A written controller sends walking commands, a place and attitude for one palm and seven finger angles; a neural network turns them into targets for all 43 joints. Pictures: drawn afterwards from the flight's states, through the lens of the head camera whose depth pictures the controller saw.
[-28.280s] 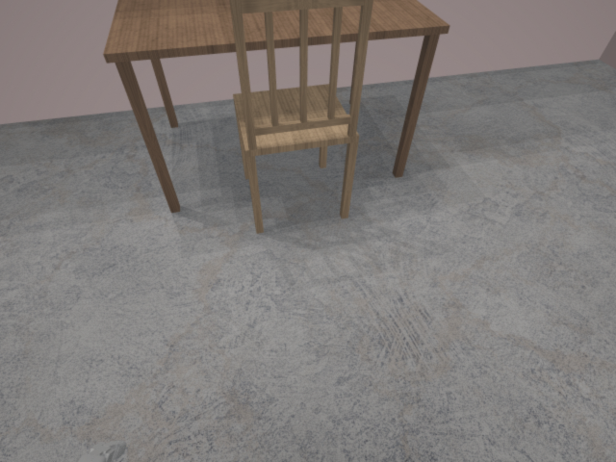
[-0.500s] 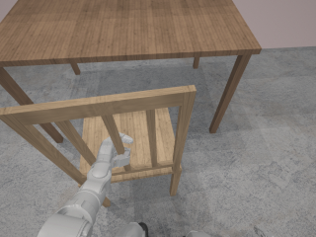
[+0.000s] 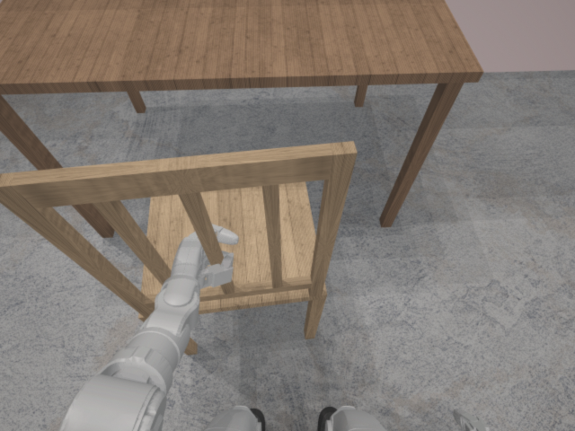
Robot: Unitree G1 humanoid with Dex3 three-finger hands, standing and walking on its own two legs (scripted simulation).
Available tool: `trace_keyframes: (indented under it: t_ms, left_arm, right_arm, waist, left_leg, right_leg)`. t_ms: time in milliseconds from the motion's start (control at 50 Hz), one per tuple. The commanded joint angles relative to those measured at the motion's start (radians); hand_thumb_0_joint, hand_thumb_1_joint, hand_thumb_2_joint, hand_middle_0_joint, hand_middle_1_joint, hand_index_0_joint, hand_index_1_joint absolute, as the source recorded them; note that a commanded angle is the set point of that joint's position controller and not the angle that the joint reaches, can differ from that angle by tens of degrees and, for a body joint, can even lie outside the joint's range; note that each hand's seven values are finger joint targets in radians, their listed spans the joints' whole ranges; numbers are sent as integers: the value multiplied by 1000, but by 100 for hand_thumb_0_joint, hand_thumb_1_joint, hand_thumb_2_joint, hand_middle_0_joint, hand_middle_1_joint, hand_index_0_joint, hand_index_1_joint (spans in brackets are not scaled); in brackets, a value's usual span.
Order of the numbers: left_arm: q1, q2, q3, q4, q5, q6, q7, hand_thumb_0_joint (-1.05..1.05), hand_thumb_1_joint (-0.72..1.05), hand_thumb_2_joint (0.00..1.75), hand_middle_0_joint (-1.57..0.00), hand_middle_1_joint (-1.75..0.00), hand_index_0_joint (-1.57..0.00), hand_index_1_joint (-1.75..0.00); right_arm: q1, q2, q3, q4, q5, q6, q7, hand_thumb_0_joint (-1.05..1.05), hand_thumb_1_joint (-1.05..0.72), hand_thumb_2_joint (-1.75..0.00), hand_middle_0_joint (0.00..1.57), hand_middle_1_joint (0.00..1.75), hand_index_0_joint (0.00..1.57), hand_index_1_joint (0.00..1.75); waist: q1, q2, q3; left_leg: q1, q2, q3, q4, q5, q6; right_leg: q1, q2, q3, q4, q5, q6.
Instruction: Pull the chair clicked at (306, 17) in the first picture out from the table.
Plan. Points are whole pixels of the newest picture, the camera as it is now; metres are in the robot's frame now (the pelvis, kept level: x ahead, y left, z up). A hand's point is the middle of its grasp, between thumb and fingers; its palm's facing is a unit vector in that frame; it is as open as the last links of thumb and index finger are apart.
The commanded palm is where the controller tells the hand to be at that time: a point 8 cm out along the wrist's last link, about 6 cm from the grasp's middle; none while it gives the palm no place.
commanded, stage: step backward, pulling the chair out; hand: left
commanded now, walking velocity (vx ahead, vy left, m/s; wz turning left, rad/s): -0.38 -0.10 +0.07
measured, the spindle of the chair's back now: (213, 251) +0.38 +0.13 -0.05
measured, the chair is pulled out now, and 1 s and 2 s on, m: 0.22 0.32 0.35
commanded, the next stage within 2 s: none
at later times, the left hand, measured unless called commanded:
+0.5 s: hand (213, 292) +0.31 +0.12 -0.06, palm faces -0.04 -0.99 -0.16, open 5.3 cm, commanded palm +0.33 +0.18 -0.06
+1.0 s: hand (200, 330) +0.26 +0.14 -0.06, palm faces +0.01 -0.98 -0.18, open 5.4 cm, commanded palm +0.27 +0.19 -0.06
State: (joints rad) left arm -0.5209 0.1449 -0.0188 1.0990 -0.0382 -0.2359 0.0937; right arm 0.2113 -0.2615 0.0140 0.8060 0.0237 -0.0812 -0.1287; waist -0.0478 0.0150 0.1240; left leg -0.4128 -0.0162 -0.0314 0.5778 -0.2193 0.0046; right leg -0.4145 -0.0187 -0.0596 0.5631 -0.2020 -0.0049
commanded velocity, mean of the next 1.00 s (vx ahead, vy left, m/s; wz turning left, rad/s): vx -0.38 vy -0.02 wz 0.06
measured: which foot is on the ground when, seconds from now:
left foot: down 0.00-1.00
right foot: down 0.00-1.00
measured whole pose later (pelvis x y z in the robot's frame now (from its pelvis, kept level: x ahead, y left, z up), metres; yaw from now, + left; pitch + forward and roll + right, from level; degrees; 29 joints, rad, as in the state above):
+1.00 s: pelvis -0.09 +0.00 -0.01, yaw +1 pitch +1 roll -1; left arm -0.49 0.18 -0.03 1.10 -0.06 -0.21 0.08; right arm 0.24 -0.27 0.01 0.77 0.04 -0.06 -0.13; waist -0.03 0.00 0.10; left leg -0.45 0.01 -0.02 0.64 -0.22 0.00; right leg -0.50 -0.02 -0.04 0.61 -0.26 0.00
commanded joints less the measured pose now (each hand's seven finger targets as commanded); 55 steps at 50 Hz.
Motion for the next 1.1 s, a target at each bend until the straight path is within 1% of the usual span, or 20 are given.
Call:
trace_keyframes:
  t_ms: [0, 100, 180, 220, 260, 300, 360, 440, 500, 540, 620, 700, 740, 780, 860, 900, 940, 1000, 1040, 1080]
  left_arm:
    - [-378, 186, 32, -237, 16, -68, 8, 0, 90, 90, -50, -145, -50, -145]
    - [-380, 228, 55, -214, -1, -57, 7, 0, 90, 90, -50, -145, -50, -145]
    - [-389, 282, 71, -198, -5, -60, 19, 0, 90, 90, -50, -145, -50, -145]
    - [-357, 295, 83, -161, -8, -37, 21, 0, 90, 90, -50, -145, -50, -145]
    - [-382, 270, 73, -183, -2, -31, 18, 0, 90, 90, -50, -145, -50, -145]
    - [-362, 263, 72, -161, -11, -16, 18, 0, 90, 90, -50, -145, -50, -145]
    - [-402, 196, 32, -202, -13, -22, 11, 0, 90, 90, -50, -145, -50, -145]
    - [-457, 168, 14, -244, -12, -21, -4, 0, 90, 90, -50, -145, -50, -145]
    - [-419, 207, 52, -224, -6, -25, -3, 0, 90, 90, -50, -145, -50, -145]
    - [-422, 188, 30, -206, -4, -31, -9, 0, 90, 90, -50, -145, -50, -145]
    - [-384, 248, 67, -189, -6, -44, 4, 0, 90, 90, -50, -145, -50, -145]
    - [-342, 295, 85, -175, -6, -57, 18, 0, 90, 90, -50, -145, -50, -145]
    - [-340, 283, 77, -165, 1, -53, 20, 0, 90, 90, -50, -145, -50, -145]
    - [-333, 272, 75, -168, 5, -54, 20, 0, 90, 90, -50, -145, -50, -145]
    - [-345, 206, 30, -199, -4, -57, 18, 0, 90, 90, -50, -145, -50, -145]
    - [-359, 201, 21, -222, -15, -51, 11, 0, 90, 90, -50, -145, -50, -145]
    - [-369, 174, 10, -234, -11, -51, 9, 0, 90, 90, -50, -145, -50, -145]
    - [-340, 225, 53, -207, -7, -51, 5, 0, 90, 90, -50, -145, -50, -145]
    - [-355, 214, 41, -220, 0, -55, 4, 0, 90, 90, -50, -145, -50, -145]
    - [-349, 235, 47, -223, 7, -61, 10, 0, 90, 90, -50, -145, -50, -145]
  right_arm:
    - [40, -131, -47, -94, -11, -19, -4, 0, -90, -90, 20, 30, 20, 30]
    - [28, -122, -50, -108, 15, -13, -11, 0, -90, -90, 20, 30, 20, 30]
    - [25, -109, -46, -112, 31, -29, -12, 0, -90, -90, 20, 30, 20, 30]
    - [10, -120, -43, -113, 32, -26, -13, 0, -90, -90, 20, 30, 20, 30]
    - [14, -122, -31, -106, 23, -31, -8, 0, -90, -90, 20, 30, 20, 30]
    - [30, -134, -21, -87, 20, -30, -14, 0, -90, -90, 20, 30, 20, 30]
    - [30, -162, -25, -113, 13, -25, -20, 0, -90, -90, 20, 30, 20, 30]
    - [15, -126, -26, -119, -2, -10, -9, 0, -90, -90, 20, 30, 20, 30]
    - [61, -135, -44, -97, 0, -10, -7, 0, -90, -90, 20, 30, 20, 30]
    - [52, -125, -44, -101, 6, -9, -4, 0, -90, -90, 20, 30, 20, 30]
    - [53, -128, -48, -98, 16, -15, -11, 0, -90, -90, 20, 30, 20, 30]
    - [66, -122, -43, -95, 22, -32, -14, 0, -90, -90, 20, 30, 20, 30]
    - [61, -120, -39, -91, 20, -30, -9, 0, -90, -90, 20, 30, 20, 30]
    - [59, -118, -29, -92, 15, -29, -8, 0, -90, -90, 20, 30, 20, 30]
    - [10, -140, -27, -129, 15, -20, -17, 0, -90, -90, 20, 30, 20, 30]
    - [1, -134, -27, -147, 21, -19, -13, 0, -90, -90, 20, 30, 20, 30]
    - [3, -125, -26, -142, 11, -17, -15, 0, -90, -90, 20, 30, 20, 30]
    - [56, -141, -51, -108, 4, -16, -16, 0, -90, -90, 20, 30, 20, 30]
    - [36, -126, -51, -119, 9, -18, -12, 0, -90, -90, 20, 30, 20, 30]
    - [16, -116, -47, -129, 10, -24, -13, 0, -90, -90, 20, 30, 20, 30]
  waist:
    - [10, 133, -536]
    - [11, 51, -524]
    - [11, -75, -513]
    - [33, -116, -478]
    - [24, -119, -481]
    - [9, -118, -438]
    - [16, 80, -430]
    - [27, 191, -439]
    - [18, 91, -508]
    - [14, 63, -488]
    - [20, 30, -474]
    - [21, -132, -465]
    - [22, -146, -469]
    - [16, -129, -451]
    - [31, 103, -415]
    - [39, 100, -375]
    - [34, 147, -353]
    - [21, 126, -429]
    - [20, 115, -425]
    - [28, 38, -377]
  left_leg:
    - [306, 235, -217, -38, 741, 59]
    - [119, 180, -147, -23, 383, 17]
    - [80, 38, -27, 154, -109, -33]
    - [30, 14, -45, 277, -242, -35]
    - [19, 23, -64, 273, -243, -27]
    - [75, 44, -77, 77, -171, -19]
    - [83, 197, -236, -138, 268, 52]
    - [81, 265, -262, -137, 368, 81]
    - [183, 237, -210, -20, 575, 53]
    - [106, 197, -162, -1, 438, 10]
    - [24, 138, -117, -3, 67, 1]
    - [80, 35, -41, 108, -190, -17]
    - [117, 20, -20, 160, -205, -21]
    - [138, 31, -27, 91, -171, -14]
    - [26, 206, -196, -153, 20, 51]
    - [-58, 257, -236, -213, -112, 80]
    - [-66, 263, -232, -187, -40, 88]
    - [45, 244, -190, -92, 194, 73]
    - [-11, 212, -142, -70, 94, 48]
    - [-78, 146, -96, -28, -182, 19]
  right_leg:
    - [178, -50, 91, 29, 181, -2]
    - [293, -103, 128, -33, 277, -25]
    - [233, -278, 254, -209, 117, -78]
    - [204, -334, 282, -254, 7, -114]
    - [235, -329, 227, -226, 87, -112]
    - [218, -264, 136, -167, 148, -73]
    - [188, -63, 48, 37, 111, 22]
    - [182, -50, 78, 118, -62, 3]
    - [236, -59, 96, 22, 216, -6]
    - [267, -113, 133, 10, 335, -24]
    - [225, -142, 165, -48, 69, -38]
    - [118, -245, 255, -242, -187, -62]
    - [92, -279, 255, -277, -211, -67]
    - [86, -249, 200, -249, -144, -45]
    - [147, -65, 78, 29, -91, 14]
    - [174, -47, 98, 68, -202, -1]
    - [169, -38, 96, 101, -134, -7]
    - [225, -43, 103, 31, 34, -2]
    - [251, -82, 133, 24, 41, -18]
    - [175, -149, 213, -55, -174, -49]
